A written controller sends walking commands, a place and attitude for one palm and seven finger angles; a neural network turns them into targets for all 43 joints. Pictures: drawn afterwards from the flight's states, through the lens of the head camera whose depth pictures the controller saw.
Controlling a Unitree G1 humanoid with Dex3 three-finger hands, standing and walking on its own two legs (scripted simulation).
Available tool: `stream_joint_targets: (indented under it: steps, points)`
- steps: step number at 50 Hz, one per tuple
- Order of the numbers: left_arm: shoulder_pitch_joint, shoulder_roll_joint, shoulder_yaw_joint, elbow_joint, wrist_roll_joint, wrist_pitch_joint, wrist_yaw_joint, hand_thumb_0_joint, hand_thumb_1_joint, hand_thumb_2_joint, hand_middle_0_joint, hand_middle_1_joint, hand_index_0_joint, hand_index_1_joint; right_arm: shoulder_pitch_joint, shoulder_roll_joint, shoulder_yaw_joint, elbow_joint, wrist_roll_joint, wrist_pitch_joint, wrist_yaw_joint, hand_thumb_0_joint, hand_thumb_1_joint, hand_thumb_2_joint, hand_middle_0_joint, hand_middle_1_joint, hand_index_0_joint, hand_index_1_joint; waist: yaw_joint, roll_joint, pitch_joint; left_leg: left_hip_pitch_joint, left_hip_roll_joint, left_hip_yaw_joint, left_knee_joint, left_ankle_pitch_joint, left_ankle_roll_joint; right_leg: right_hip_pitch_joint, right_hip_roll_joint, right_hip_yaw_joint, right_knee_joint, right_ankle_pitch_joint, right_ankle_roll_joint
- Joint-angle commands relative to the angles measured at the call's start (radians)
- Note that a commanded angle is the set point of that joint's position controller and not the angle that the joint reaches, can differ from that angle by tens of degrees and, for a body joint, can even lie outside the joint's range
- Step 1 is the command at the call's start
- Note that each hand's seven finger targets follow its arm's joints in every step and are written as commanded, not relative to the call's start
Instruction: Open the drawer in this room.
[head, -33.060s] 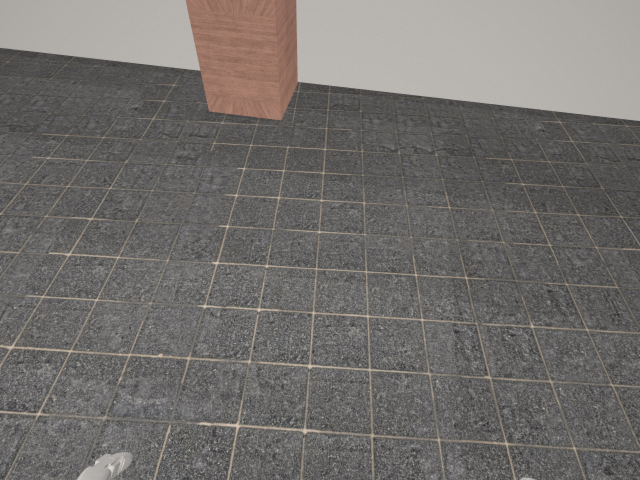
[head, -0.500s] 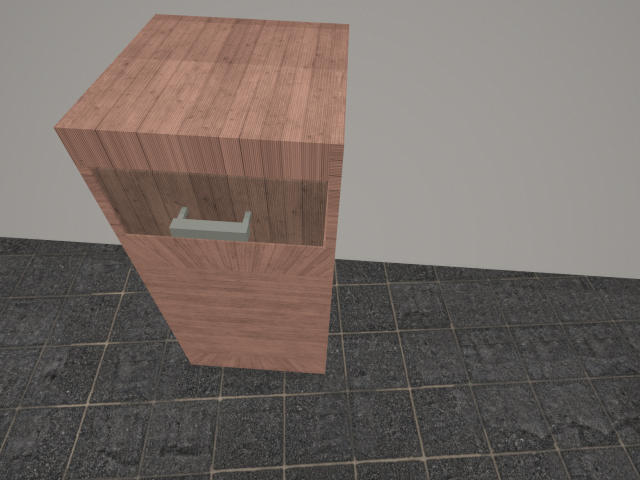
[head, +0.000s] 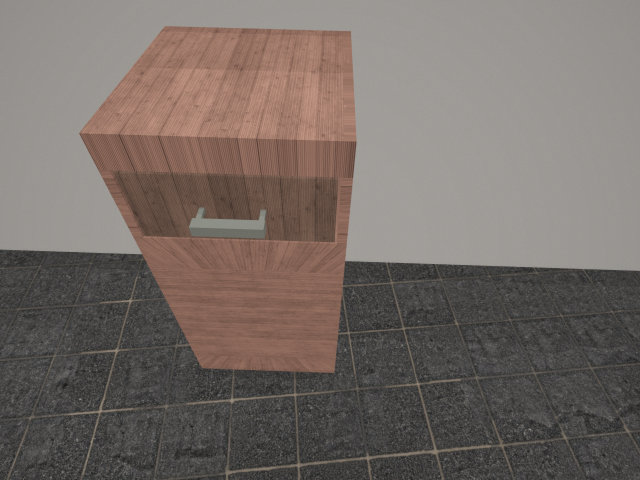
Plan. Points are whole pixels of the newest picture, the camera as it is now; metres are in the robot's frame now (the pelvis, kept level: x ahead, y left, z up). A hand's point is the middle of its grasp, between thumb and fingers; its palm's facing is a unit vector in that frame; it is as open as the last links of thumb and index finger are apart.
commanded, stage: come to a stop and stand still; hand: left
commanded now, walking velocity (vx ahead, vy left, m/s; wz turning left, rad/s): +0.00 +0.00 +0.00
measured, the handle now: (230, 220) +0.54 +0.20 -0.03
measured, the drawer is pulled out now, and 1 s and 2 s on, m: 0.00 0.00 0.00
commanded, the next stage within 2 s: look again from close up in 0.20 s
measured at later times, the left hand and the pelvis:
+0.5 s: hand out of the picture -0.01 +0.16 -0.18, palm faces +0.04 -0.99 -0.13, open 7.3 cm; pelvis +0.02 +0.01 +0.00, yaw +0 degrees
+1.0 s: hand out of the picture +0.10 +0.21 -0.12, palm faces -0.04 -0.90 -0.44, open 7.3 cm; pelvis +0.02 +0.01 +0.00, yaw -1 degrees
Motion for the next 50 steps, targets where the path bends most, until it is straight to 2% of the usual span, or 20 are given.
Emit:
stream_joint_targets:
  steps: [1, 5, 10, 13, 16, 19, 22, 29, 38, 43, 44, 45, 46, 47, 48, 49, 50]
  points:
    - [0.073, 0.080, 0.012, -0.024, 0.006, -0.011, 0.001, 0.000, 0.900, 0.900, -0.200, -0.300, -0.200, -0.300, 0.030, -0.115, -0.022, -0.037, -0.003, -0.025, -0.008, 0.000, -0.900, -0.900, 0.200, 0.300, 0.200, 0.300, 0.015, 0.012, 0.051, -0.119, 0.108, -0.149, -0.195, -0.094, 0.026, 0.028, -0.067, 0.078, -0.076, -0.019, -0.035]
    - [0.085, 0.073, 0.010, -0.017, 0.007, -0.012, 0.000, 0.000, 0.900, 0.900, -0.200, -0.300, -0.200, -0.300, 0.035, -0.113, -0.023, -0.025, -0.002, -0.028, -0.008, 0.000, -0.900, -0.900, 0.200, 0.300, 0.200, 0.300, 0.016, 0.005, 0.042, -0.109, 0.110, -0.152, -0.205, -0.095, 0.029, 0.031, -0.070, 0.073, -0.073, -0.002, -0.031]
    - [0.097, 0.067, 0.007, -0.002, 0.007, -0.017, 0.000, 0.000, 0.900, 0.900, -0.200, -0.300, -0.200, -0.300, 0.038, -0.099, -0.021, -0.007, 0.001, -0.032, -0.010, 0.000, -0.900, -0.900, 0.200, 0.300, 0.200, 0.300, 0.012, -0.015, 0.033, -0.068, 0.097, -0.125, -0.168, 0.007, 0.026, 0.021, -0.082, 0.085, -0.090, 0.040, -0.030]
    - [0.100, 0.063, 0.008, 0.004, 0.007, -0.017, 0.001, 0.000, 0.900, 0.900, -0.200, -0.300, -0.200, -0.300, 0.047, -0.097, -0.019, 0.003, 0.002, -0.035, -0.012, 0.000, -0.900, -0.900, 0.200, 0.300, 0.200, 0.300, 0.009, 0.001, 0.026, -0.051, 0.103, -0.124, -0.166, 0.053, 0.028, 0.021, -0.081, 0.078, -0.085, 0.056, -0.026]
    - [0.114, 0.057, 0.005, 0.017, 0.007, -0.018, 0.001, 0.000, 0.900, 0.900, -0.200, -0.300, -0.200, -0.300, 0.035, -0.093, -0.018, 0.011, 0.004, -0.035, -0.013, 0.000, -0.900, -0.900, 0.200, 0.300, 0.200, 0.300, 0.013, -0.005, 0.032, -0.041, 0.098, -0.112, -0.157, 0.068, 0.027, 0.019, -0.087, 0.082, -0.095, 0.068, -0.025]
    - [0.117, 0.054, 0.006, 0.024, 0.008, -0.020, 0.003, 0.000, 0.900, 0.900, -0.200, -0.300, -0.200, -0.300, 0.037, -0.092, -0.018, 0.020, 0.005, -0.038, -0.015, 0.000, -0.900, -0.900, 0.200, 0.300, 0.200, 0.300, 0.009, -0.011, 0.013, -0.012, 0.100, -0.106, -0.142, 0.139, 0.028, 0.028, -0.090, 0.082, -0.092, 0.114, -0.022]
    - [0.122, 0.054, 0.004, 0.030, 0.008, -0.021, 0.004, 0.000, 0.900, 0.900, -0.200, -0.300, -0.200, -0.300, 0.033, -0.087, -0.018, 0.028, 0.006, -0.037, -0.016, 0.000, -0.900, -0.900, 0.200, 0.300, 0.200, 0.300, 0.009, -0.024, 0.023, -0.006, 0.100, -0.101, -0.138, 0.142, 0.026, 0.025, -0.089, 0.086, -0.098, 0.120, -0.023]
    - [0.124, 0.048, 0.006, 0.038, 0.008, -0.018, 0.006, 0.000, 0.900, 0.900, -0.200, -0.300, -0.200, -0.300, 0.033, -0.085, -0.016, 0.039, 0.005, -0.040, -0.021, 0.000, -0.900, -0.900, 0.200, 0.300, 0.200, 0.300, 0.012, 0.001, 0.019, 0.006, 0.103, -0.100, -0.140, 0.196, 0.027, 0.045, -0.090, 0.080, -0.095, 0.150, -0.020]
    - [0.119, 0.046, 0.008, 0.038, 0.008, -0.014, 0.006, 0.000, 0.900, 0.900, -0.200, -0.300, -0.200, -0.300, 0.037, -0.083, -0.015, 0.050, 0.005, -0.039, -0.021, 0.000, -0.900, -0.900, 0.200, 0.300, 0.200, 0.300, 0.015, -0.004, 0.046, -0.004, 0.106, -0.102, -0.161, 0.171, 0.026, 0.047, -0.087, 0.073, -0.104, 0.125, -0.018]
    - [0.127, 0.042, 0.008, 0.038, 0.007, -0.016, 0.006, 0.000, 0.900, 0.900, -0.200, -0.300, -0.200, -0.300, 0.046, -0.079, -0.016, 0.055, 0.005, -0.041, -0.023, 0.000, -0.900, -0.900, 0.200, 0.300, 0.200, 0.300, 0.016, -0.014, 0.029, 0.012, 0.105, -0.099, -0.154, 0.199, 0.027, 0.056, -0.089, 0.074, -0.104, 0.148, -0.019]
    - [0.153, 0.098, 0.007, 0.064, 0.020, -0.034, 0.048, 0.000, 0.900, 0.900, -0.200, -0.300, -0.200, -0.300, -0.049, -0.124, -0.023, -0.023, 0.018, -0.046, -0.015, 0.000, -0.900, -0.900, 0.200, 0.300, 0.200, 0.300, 0.039, -0.045, 0.078, -0.047, 0.114, -0.081, 0.038, 0.368, -0.012, -0.005, -0.128, 0.126, -0.096, 0.481, -0.011]
    - [-0.619, 0.355, -0.038, -1.495, 0.129, -0.191, 0.058, 0.000, 0.877, 0.890, -0.202, -0.315, -0.202, -0.315, -0.022, -0.274, -0.030, -0.380, 0.069, -0.186, -0.051, 0.000, -0.900, -0.900, 0.200, 0.300, 0.200, 0.300, -0.060, 0.258, -0.434, 0.254, 0.038, -0.073, -0.096, 0.450, 0.006, 0.053, 0.000, 0.111, 0.019, 0.336, -0.039]
    - [-0.196, 0.310, -0.003, -1.177, 0.166, -0.090, 0.131, 0.000, 0.853, 0.880, -0.203, -0.330, -0.203, -0.330, -0.127, -0.191, -0.022, -0.318, 0.062, -0.289, -0.093, 0.000, -0.900, -0.900, 0.200, 0.300, 0.200, 0.300, 0.023, 0.351, -0.376, 0.313, 0.086, -0.066, -0.108, 0.597, -0.018, -0.042, 0.010, 0.038, 0.096, 0.072, -0.050]
    - [-0.154, 0.228, 0.000, -1.126, 0.115, -0.017, 0.187, 0.000, 0.830, 0.870, -0.205, -0.345, -0.205, -0.345, -0.102, -0.193, -0.055, -0.242, 0.065, -0.320, -0.099, 0.000, -0.900, -0.900, 0.200, 0.300, 0.200, 0.300, -0.004, 0.274, -0.273, 0.188, 0.087, -0.072, -0.136, 0.462, -0.057, -0.105, 0.021, -0.001, 0.137, -0.066, -0.031]
    - [0.142, 0.031, -0.113, -0.933, 0.146, 0.088, 0.197, 0.000, 0.807, 0.860, -0.207, -0.360, -0.207, -0.360, -0.086, -0.138, -0.047, -0.246, 0.077, -0.320, -0.095, 0.000, -0.900, -0.900, 0.200, 0.300, 0.200, 0.300, -0.003, 0.164, -0.164, 0.086, 0.085, -0.088, -0.147, 0.337, -0.036, -0.154, 0.016, -0.009, 0.133, -0.107, -0.022]
    - [-0.023, 0.020, -0.174, -1.145, 0.174, 0.085, 0.199, 0.000, 0.783, 0.850, -0.208, -0.375, -0.208, -0.375, -0.112, -0.157, -0.045, -0.344, 0.083, -0.330, -0.083, 0.000, -0.900, -0.900, 0.200, 0.300, 0.200, 0.300, -0.012, 0.109, -0.065, 0.001, 0.067, -0.100, -0.126, 0.208, -0.025, -0.154, 0.010, -0.016, 0.098, -0.058, -0.021]
    - [0.011, 0.069, -0.164, -1.176, 0.266, 0.072, 0.215, 0.000, 0.760, 0.840, -0.210, -0.390, -0.210, -0.390, -0.130, -0.207, -0.058, -0.363, 0.066, -0.342, -0.082, 0.000, -0.900, -0.900, 0.200, 0.300, 0.200, 0.300, -0.009, 0.085, -0.123, -0.012, 0.059, -0.094, -0.078, 0.150, -0.018, -0.163, 0.016, 0.000, 0.061, -0.003, -0.030]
